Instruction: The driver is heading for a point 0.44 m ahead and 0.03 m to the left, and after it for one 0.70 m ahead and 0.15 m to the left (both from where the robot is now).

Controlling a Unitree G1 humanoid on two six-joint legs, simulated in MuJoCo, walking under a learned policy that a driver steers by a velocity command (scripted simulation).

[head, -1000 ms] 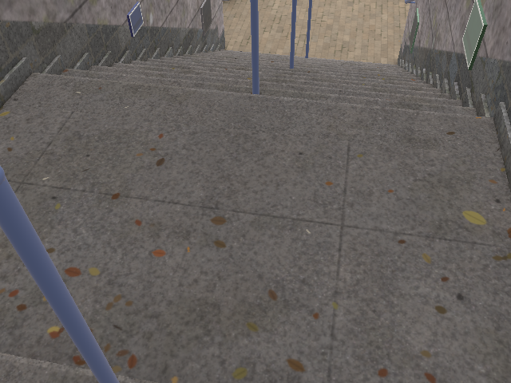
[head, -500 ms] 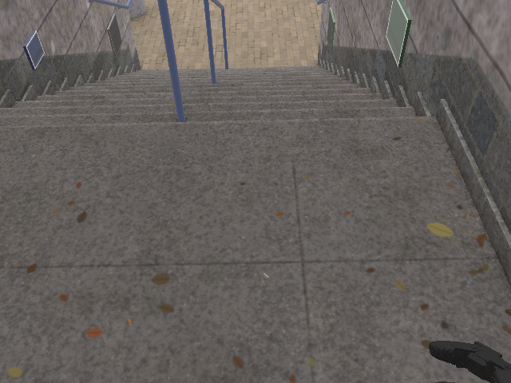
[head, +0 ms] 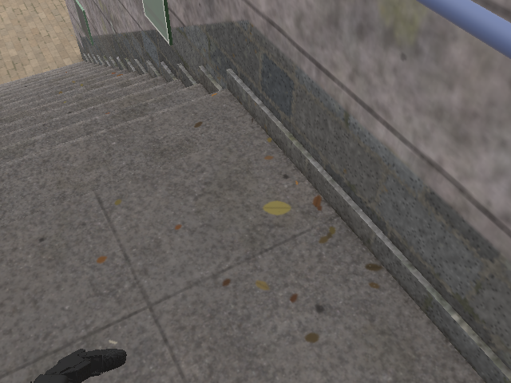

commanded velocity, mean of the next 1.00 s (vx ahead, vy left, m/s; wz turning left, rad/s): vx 0.43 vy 0.00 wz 0.01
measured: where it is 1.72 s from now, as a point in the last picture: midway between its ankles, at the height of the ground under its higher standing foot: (223, 332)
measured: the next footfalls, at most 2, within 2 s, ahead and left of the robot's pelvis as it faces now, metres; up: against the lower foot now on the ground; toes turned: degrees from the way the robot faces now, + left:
right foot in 0.14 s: +0.27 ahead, -0.12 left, -0.17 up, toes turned -3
left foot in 0.56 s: +0.59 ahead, +0.09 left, -0.17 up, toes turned -6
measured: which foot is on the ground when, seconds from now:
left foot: down 0.00-0.12, up 0.14-0.54, down 0.56-1.00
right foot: up 0.00-0.12, down 0.14-0.56, up 0.58-1.00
